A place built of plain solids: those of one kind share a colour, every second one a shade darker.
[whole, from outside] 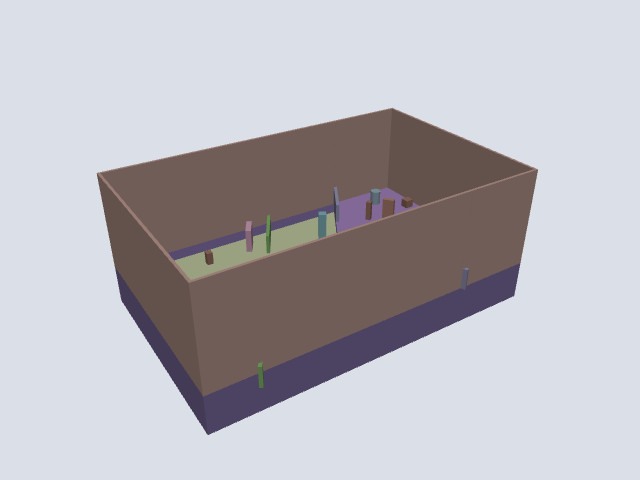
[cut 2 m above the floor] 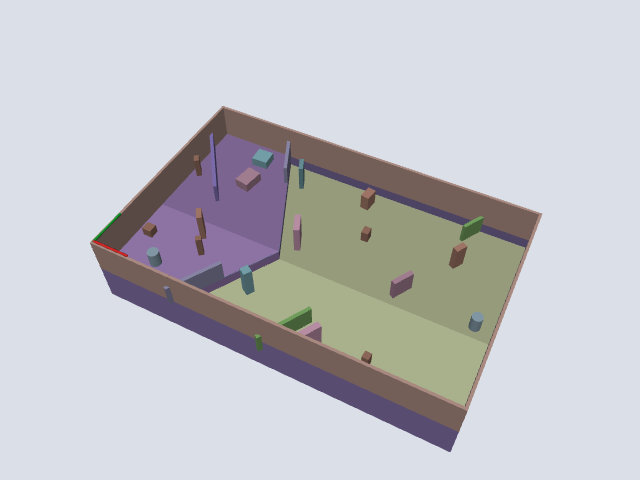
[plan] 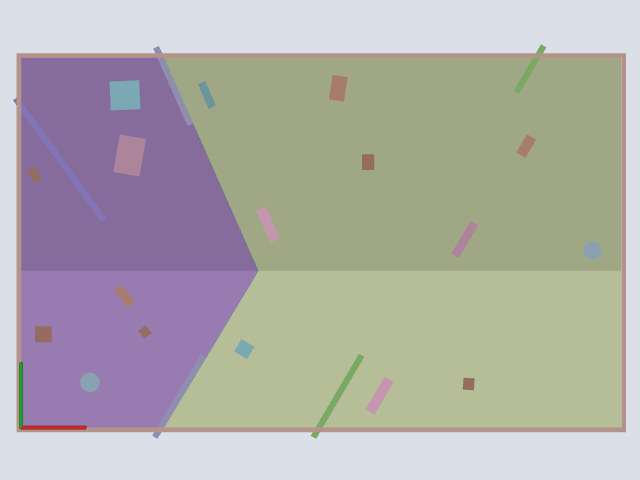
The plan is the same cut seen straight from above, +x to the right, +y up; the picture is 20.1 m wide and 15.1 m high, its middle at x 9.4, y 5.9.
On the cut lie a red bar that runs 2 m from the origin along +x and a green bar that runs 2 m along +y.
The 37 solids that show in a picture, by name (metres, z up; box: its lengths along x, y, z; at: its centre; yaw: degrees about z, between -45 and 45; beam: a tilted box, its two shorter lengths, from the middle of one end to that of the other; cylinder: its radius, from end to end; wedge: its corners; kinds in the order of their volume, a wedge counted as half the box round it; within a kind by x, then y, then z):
{
 "piece_1": {"wedge": [[4.47, 0.0, -2.3], [4.47, 0.0, -0.66], [7.43, 4.93, -2.3], [7.43, 4.93, -0.66], [18.88, 0.0, -2.3], [18.88, 0.0, -0.66], [18.88, 4.93, -2.3], [18.88, 4.93, -0.66]]},
 "piece_2": {"wedge": [[4.47, 11.63, -2.3], [4.47, 11.63, -0.66], [7.43, 4.93, -2.3], [7.43, 4.93, -0.66], [18.88, 4.93, -2.3], [18.88, 4.93, -0.66], [18.88, 11.63, -2.3], [18.88, 11.63, -0.66]]},
 "deck_1": {"wedge": [[0.0, 0.0, -2.3], [0.0, 0.0, 0.0], [0.0, 4.93, -2.3], [0.0, 4.93, 0.0], [4.47, 0.0, -2.3], [4.47, 0.0, 0.0], [7.43, 4.93, -2.3], [7.43, 4.93, 0.0]]},
 "deck_2": {"wedge": [[0.0, 4.93, -2.3], [0.0, 4.93, 0.0], [0.0, 11.63, -2.3], [0.0, 11.63, 0.0], [4.47, 11.63, -2.3], [4.47, 11.63, 0.0], [7.43, 4.93, -2.3], [7.43, 4.93, 0.0]]},
 "wall_1": {"box": [0.15, 11.93, 5.68], "at": [-0.07, 5.82, 2.79]},
 "wall_2": {"box": [4.62, 0.15, 5.68], "at": [2.16, -0.07, 2.79]},
 "wall_3": {"box": [4.62, 0.15, 5.68], "at": [2.16, 11.71, 2.79]},
 "wall_4": {"box": [14.56, 0.15, 5.68], "at": [11.75, -0.07, 2.79]},
 "wall_5": {"box": [14.56, 0.15, 5.68], "at": [11.75, 11.71, 2.79]},
 "wall_6": {"box": [0.15, 11.93, 5.68], "at": [18.95, 5.82, 2.79]},
 "wallfoot_1": {"box": [19.18, 0.15, 2.3], "at": [9.44, -0.07, -1.15]},
 "wallfoot_2": {"box": [19.18, 0.15, 2.3], "at": [9.44, 11.71, -1.15]},
 "wallfoot_3": {"box": [0.15, 11.63, 2.3], "at": [18.95, 5.82, -1.15]},
 "pallet_1": {"box": [0.84, 1.2, 0.59], "at": [3.41, 8.56, 0.25], "yaw": -10.1},
 "pallet_2": {"box": [0.33, 1.1, 1.71], "at": [7.77, 6.38, 0.15], "yaw": 23.8},
 "pallet_3": {"box": [0.33, 1.2, 1.47], "at": [11.28, 1.0, 0.03], "yaw": -30.5},
 "pallet_4": {"box": [0.28, 1.2, 1.25], "at": [13.95, 5.92, -0.08], "yaw": -30.5},
 "carton_1": {"box": [0.29, 0.47, 1.23], "at": [0.42, 7.95, 0.57], "yaw": 36.0},
 "carton_2": {"box": [0.53, 0.51, 0.55], "at": [0.7, 2.93, 0.23]},
 "carton_3": {"box": [0.29, 0.69, 1.73], "at": [3.25, 4.13, 0.81], "yaw": 36.0},
 "carton_4": {"box": [0.3, 0.31, 1.27], "at": [3.89, 3.01, 0.58], "yaw": 36.0},
 "carton_5": {"box": [0.48, 0.78, 0.99], "at": [9.98, 10.67, -0.21], "yaw": -8.6},
 "carton_6": {"box": [0.39, 0.5, 0.7], "at": [10.91, 8.35, -0.35]},
 "carton_7": {"box": [0.36, 0.38, 0.79], "at": [14.08, 1.37, -0.31], "yaw": -3.8},
 "carton_8": {"box": [0.34, 0.67, 1.48], "at": [15.89, 8.86, 0.03], "yaw": -30.5},
 "screen_live_1": {"box": [0.2, 2.67, 1.21], "at": [4.78, 10.74, 0.55], "yaw": 23.9},
 "screen_live_2": {"box": [0.2, 2.99, 1.21], "at": [4.97, 0.97, 0.55], "yaw": -31.0},
 "crate_1": {"box": [0.94, 0.92, 0.55], "at": [3.27, 10.45, 0.23], "yaw": 2.5},
 "crate_2": {"box": [0.26, 0.84, 1.63], "at": [5.84, 10.46, 0.11], "yaw": 23.8},
 "crate_3": {"box": [0.47, 0.45, 1.75], "at": [7.02, 2.47, 0.17], "yaw": -31.0},
 "screen_like_deck_1": {"box": [0.2, 4.73, 1.21], "at": [1.21, 8.44, 0.55], "yaw": 36.0},
 "screen_like_1": {"box": [0.2, 2.99, 1.21], "at": [9.95, 0.98, -0.1], "yaw": -30.5},
 "screen_like_2": {"box": [0.2, 1.7, 1.21], "at": [16.01, 11.28, -0.1], "yaw": -30.5},
 "drum_1": {"cylinder": 0.31, "from": [2.16, 1.42, -0.05], "to": [2.16, 1.42, 0.87]},
 "drum_2": {"cylinder": 0.28, "from": [17.97, 5.57, -0.71], "to": [17.97, 5.57, 0.25]},
 "lipbar_live_1": {"box": [0.03, 5.75, 0.02], "at": [5.96, 2.46, -0.01], "yaw": -31.0},
 "lipbar_live_2": {"box": [0.03, 7.33, 0.02], "at": [5.96, 8.29, -0.01], "yaw": 23.9}
}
